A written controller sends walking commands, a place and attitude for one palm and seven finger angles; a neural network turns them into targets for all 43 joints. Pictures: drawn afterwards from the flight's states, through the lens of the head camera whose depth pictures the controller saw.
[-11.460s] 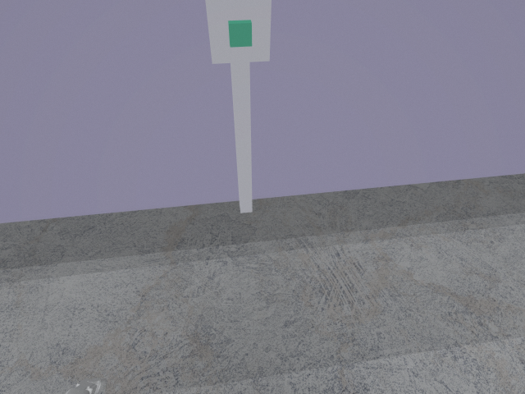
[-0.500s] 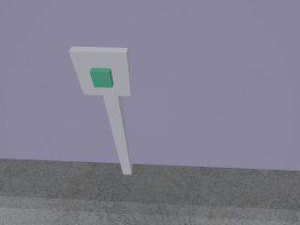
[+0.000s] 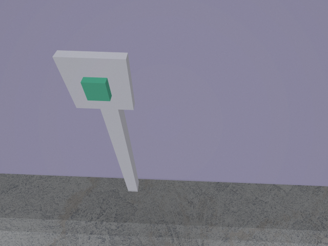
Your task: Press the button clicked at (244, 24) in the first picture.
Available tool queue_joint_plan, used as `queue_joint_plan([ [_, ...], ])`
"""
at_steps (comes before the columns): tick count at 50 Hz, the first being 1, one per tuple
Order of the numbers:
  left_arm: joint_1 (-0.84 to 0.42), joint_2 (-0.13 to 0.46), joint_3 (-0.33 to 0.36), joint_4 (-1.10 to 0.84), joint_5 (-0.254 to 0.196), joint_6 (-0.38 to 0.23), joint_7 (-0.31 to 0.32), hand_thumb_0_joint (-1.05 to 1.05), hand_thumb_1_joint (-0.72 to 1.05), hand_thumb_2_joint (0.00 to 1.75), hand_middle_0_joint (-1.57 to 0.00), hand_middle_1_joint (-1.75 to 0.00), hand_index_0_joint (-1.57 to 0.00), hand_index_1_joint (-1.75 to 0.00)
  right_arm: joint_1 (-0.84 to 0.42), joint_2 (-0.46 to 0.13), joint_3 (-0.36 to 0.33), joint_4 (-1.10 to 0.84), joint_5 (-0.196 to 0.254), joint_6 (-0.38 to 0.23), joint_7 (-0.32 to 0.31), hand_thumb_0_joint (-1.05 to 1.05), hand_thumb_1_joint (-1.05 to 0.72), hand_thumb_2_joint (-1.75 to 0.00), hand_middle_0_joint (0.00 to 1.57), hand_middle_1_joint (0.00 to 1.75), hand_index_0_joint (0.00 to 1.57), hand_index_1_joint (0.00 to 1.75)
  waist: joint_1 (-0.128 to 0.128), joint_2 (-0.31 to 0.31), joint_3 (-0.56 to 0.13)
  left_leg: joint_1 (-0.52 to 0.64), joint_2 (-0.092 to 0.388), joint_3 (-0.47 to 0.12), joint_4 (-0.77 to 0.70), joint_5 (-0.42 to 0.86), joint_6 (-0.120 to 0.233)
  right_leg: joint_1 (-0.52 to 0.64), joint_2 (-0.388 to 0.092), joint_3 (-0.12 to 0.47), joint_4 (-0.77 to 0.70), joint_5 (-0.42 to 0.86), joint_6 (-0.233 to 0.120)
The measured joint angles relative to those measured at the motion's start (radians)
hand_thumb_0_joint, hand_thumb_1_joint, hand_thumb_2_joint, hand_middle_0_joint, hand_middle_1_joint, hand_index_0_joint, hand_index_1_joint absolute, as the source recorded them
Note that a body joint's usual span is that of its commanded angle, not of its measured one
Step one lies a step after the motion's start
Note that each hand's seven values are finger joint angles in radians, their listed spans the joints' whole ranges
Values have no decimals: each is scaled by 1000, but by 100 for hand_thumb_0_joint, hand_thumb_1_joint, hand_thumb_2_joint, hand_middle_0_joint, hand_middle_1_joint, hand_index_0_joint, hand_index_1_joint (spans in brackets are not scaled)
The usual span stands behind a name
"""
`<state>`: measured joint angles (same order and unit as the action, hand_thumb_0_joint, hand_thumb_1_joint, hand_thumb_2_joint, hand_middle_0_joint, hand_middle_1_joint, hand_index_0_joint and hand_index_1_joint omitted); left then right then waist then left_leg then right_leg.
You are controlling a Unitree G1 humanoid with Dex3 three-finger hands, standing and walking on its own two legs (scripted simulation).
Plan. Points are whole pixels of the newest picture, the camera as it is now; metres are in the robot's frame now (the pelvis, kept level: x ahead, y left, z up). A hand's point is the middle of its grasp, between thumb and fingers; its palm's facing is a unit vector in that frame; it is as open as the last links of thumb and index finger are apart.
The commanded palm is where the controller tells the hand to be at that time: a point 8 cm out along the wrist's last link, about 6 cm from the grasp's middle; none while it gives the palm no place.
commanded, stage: come to a stop and stand still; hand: left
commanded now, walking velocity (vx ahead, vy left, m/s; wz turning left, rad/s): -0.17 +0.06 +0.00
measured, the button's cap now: (97, 88) +0.48 +0.22 +0.11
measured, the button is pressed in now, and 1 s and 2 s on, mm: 0 0 0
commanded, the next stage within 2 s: look again from close up in 0.96 s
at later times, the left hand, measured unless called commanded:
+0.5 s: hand out of the picture +0.00 +0.21 -0.16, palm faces +0.02 -0.97 -0.24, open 7.4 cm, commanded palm none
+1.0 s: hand out of the picture -0.12 +0.18 -0.17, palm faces +0.03 -0.99 -0.16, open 7.4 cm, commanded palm none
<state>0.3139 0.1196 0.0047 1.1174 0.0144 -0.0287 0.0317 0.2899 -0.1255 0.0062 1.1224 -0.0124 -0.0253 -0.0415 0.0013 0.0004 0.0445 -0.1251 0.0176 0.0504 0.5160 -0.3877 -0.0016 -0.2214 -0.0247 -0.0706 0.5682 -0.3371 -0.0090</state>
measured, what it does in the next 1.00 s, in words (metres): shifts its weight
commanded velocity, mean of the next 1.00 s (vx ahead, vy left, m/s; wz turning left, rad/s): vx -0.01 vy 0.01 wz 0.00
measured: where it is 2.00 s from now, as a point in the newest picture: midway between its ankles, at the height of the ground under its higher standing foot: outside the picture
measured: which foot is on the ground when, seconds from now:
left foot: down 0.00-1.00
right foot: down 0.00-1.00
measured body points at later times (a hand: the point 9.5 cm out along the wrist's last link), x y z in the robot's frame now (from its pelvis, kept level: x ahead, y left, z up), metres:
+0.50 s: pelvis -0.07 +0.02 +0.00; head -0.08 +0.02 +0.45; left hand +0.00 +0.26 -0.14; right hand +0.01 -0.21 -0.15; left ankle -0.07 +0.11 -0.73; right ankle -0.03 -0.11 -0.73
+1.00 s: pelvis -0.08 +0.02 +0.00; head -0.08 +0.02 +0.45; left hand -0.12 +0.23 -0.16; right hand -0.12 -0.21 -0.15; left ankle -0.07 +0.11 -0.73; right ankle -0.03 -0.11 -0.73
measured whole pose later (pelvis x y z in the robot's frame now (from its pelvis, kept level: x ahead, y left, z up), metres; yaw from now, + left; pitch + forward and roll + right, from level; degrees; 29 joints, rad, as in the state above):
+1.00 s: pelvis -0.08 +0.02 +0.00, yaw +1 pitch -1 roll +0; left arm 0.37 0.14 -0.02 1.10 0.02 0.00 0.02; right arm 0.37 -0.15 0.01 1.10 -0.02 0.00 -0.02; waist 0.00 -0.02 0.02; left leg -0.22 -0.01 0.07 0.49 -0.25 0.03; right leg -0.28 -0.05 -0.06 0.48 -0.17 0.01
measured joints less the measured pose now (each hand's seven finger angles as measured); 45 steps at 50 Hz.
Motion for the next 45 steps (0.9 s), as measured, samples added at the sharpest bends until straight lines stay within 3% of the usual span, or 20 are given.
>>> queue_joint_plan([
  [9,-54,47,22,-67,4,24,14,1,92,89,-20,-30,-20,-30,-53,-29,-31,-50,1,23,-2,1,-92,-90,20,30,20,29,9,-16,18,-33,-14,19,12,36,3,-27,-16,11,0,10,1],
  [13,-86,56,19,-81,4,22,24,0,92,89,-20,-30,-20,-30,-81,-48,-33,-79,6,30,10,1,-92,-90,20,30,20,29,3,7,20,-68,0,15,54,11,5,-46,-6,4,11,21,11],
  [17,-93,68,8,-107,4,25,23,0,91,89,-20,-30,-20,-30,-88,-57,-34,-140,3,25,18,1,-92,-90,20,30,20,29,-11,3,5,-75,-18,18,60,10,22,-68,-24,9,43,25,15],
  [22,-107,73,-3,-127,4,44,10,0,91,89,-20,-30,-20,-30,-85,-56,-20,-157,-6,28,21,1,-91,-90,20,30,20,29,2,7,-13,-62,-25,24,56,43,34,-45,-30,15,17,61,25],
  [32,-35,65,-11,-128,11,51,-11,0,91,89,-20,-30,-20,-30,-23,-60,-10,-145,-16,33,36,0,-92,-90,20,30,20,30,2,0,-50,-77,-36,30,-11,119,42,-56,-35,21,-55,137,19],
  [45,58,39,-16,-41,6,41,-11,0,91,89,-20,-30,-20,-30,74,-41,-3,-47,-9,32,30,1,-91,-90,20,30,20,29,0,-16,-32,-99,-30,17,-23,140,36,-67,-24,16,-85,164,15],
])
